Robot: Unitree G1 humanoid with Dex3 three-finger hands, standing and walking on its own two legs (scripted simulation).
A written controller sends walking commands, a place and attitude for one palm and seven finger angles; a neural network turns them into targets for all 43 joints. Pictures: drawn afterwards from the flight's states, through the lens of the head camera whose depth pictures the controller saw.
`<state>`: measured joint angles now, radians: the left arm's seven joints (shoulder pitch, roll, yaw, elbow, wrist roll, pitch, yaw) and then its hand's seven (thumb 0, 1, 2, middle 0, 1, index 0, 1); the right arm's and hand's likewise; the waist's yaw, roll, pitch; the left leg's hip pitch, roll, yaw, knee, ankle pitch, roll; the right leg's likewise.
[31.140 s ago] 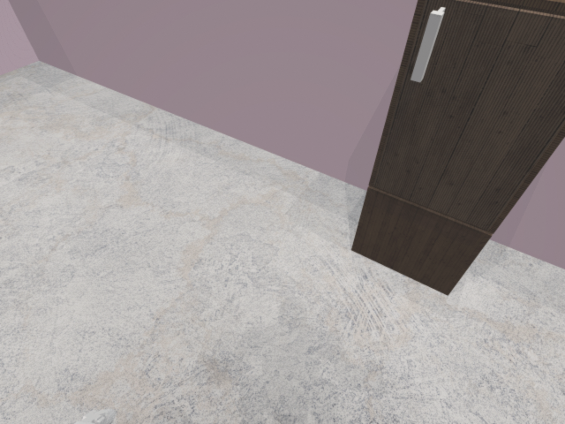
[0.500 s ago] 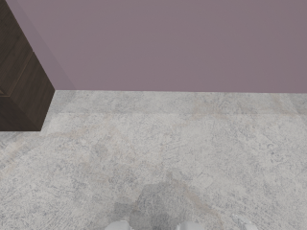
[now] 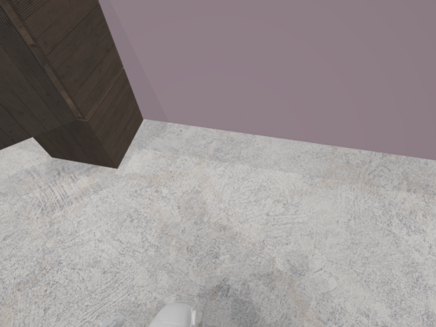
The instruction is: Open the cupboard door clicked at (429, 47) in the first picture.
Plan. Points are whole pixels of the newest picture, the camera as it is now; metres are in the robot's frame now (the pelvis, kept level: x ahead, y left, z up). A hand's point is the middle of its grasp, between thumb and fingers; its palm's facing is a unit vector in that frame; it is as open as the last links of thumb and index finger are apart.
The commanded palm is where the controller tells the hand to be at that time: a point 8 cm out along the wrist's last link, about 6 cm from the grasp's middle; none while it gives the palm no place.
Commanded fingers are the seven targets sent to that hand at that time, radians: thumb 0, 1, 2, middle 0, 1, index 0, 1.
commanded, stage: turn to face it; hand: left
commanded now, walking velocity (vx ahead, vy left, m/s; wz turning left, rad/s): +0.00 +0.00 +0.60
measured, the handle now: out of the picture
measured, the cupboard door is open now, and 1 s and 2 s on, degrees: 44 44 44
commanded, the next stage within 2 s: take the last steps up to it in 0.74 s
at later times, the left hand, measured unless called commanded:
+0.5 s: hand out of the picture +0.07 +0.24 -0.16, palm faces +0.30 -0.91 -0.30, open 7.4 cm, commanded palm none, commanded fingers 0.00 0.90 0.90 -0.20 -0.30 -0.20 -0.30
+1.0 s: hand out of the picture -0.04 +0.20 -0.18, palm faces +0.52 -0.83 -0.23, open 7.4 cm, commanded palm none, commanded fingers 0.00 0.90 0.90 -0.20 -0.30 -0.20 -0.30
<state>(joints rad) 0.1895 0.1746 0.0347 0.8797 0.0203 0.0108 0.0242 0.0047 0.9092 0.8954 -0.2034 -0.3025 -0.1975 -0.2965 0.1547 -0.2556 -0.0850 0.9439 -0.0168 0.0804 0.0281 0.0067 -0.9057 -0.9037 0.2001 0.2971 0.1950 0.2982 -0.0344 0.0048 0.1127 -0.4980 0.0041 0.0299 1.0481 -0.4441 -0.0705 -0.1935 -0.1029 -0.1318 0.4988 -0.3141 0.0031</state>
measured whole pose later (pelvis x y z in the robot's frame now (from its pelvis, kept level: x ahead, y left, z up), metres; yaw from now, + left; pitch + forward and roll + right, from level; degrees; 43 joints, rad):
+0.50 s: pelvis +0.02 -0.01 -0.01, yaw +17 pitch +1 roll +0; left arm 0.14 0.24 0.07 0.87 0.02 0.03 0.01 0.01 0.91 0.90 -0.20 -0.30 -0.19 -0.30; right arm 0.15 -0.23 -0.06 0.91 -0.03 0.05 0.01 0.00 -0.90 -0.90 0.20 0.30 0.20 0.30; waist -0.01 0.03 0.08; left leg -0.34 -0.02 -0.08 0.58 -0.25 -0.01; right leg -0.33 -0.04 -0.03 0.67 -0.36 0.06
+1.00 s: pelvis +0.04 +0.01 -0.01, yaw +29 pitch +0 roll +0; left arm 0.24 0.22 0.06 1.00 0.02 0.05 0.00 0.01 0.92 0.90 -0.20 -0.30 -0.20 -0.30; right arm 0.14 -0.20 -0.04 0.95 -0.03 0.01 0.00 0.00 -0.90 -0.90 0.20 0.30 0.20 0.30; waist 0.02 -0.01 0.08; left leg -0.26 0.00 0.04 0.56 -0.30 0.02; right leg -0.39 -0.09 -0.07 0.98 -0.52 0.04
